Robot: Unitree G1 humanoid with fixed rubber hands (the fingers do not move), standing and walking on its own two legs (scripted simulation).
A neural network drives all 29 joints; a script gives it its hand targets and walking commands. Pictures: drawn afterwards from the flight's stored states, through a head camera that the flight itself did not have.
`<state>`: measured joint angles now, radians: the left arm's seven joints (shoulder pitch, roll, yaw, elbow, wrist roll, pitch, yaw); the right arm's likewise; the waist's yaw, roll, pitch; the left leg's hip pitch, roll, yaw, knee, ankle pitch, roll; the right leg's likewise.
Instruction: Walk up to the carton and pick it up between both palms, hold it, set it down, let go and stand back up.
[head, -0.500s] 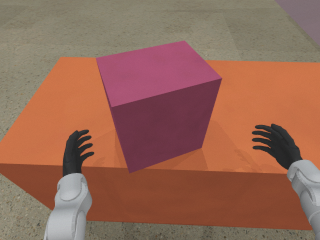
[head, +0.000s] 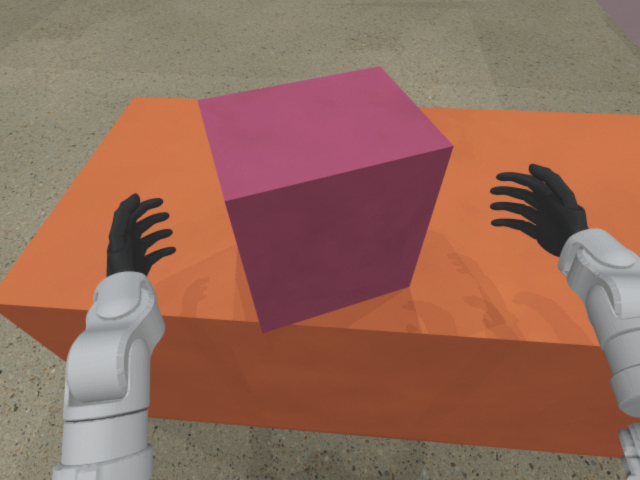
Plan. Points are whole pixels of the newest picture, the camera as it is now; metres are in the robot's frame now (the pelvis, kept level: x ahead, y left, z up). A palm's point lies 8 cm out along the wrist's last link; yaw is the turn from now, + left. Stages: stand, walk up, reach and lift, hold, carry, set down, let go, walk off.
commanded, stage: reach and lift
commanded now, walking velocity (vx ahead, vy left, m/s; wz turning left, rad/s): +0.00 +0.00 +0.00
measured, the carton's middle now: (318, 206) +0.47 +0.07 +0.06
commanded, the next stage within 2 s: none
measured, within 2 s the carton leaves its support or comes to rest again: neither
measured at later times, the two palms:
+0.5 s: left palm (123, 210) +0.33 +0.26 +0.17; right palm (543, 158) +0.45 -0.20 +0.18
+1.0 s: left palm (111, 163) +0.36 +0.28 +0.21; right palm (518, 106) +0.51 -0.17 +0.22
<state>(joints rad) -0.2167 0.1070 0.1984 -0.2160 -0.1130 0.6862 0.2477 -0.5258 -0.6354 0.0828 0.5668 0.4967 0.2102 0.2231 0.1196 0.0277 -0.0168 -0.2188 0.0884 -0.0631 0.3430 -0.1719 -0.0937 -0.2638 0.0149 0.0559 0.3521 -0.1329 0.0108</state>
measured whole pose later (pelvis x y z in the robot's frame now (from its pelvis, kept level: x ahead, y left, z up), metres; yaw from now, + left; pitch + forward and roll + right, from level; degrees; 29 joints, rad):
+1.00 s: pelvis +0.00 +0.00 +0.00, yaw +1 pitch +9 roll -1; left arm -0.81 0.23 0.20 0.22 -0.20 0.79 0.26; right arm -1.15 -0.68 0.20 0.99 0.53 0.37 0.20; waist 0.22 0.05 -0.08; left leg -0.36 0.09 -0.09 0.36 -0.16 -0.10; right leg -0.37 0.02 0.03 0.32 -0.10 0.01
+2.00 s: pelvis +0.00 +0.00 -0.01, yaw +2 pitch +18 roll -1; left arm -0.83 0.10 0.14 0.70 -0.14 0.27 0.22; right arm -1.13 -0.52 0.09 1.24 0.30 0.05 0.18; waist 0.27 0.05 -0.16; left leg -0.56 0.09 -0.09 0.35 -0.12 -0.10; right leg -0.55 0.02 0.02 0.30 -0.07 0.01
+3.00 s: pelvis +0.01 -0.01 +0.00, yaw +2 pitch +18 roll -1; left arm -0.80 -0.05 0.32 0.73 0.06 0.08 0.23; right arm -1.09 -0.36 -0.01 1.27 0.17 -0.06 0.10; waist 0.25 0.01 -0.14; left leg -0.51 0.11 -0.04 0.32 -0.12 -0.09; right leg -0.52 0.02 0.03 0.29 -0.08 0.00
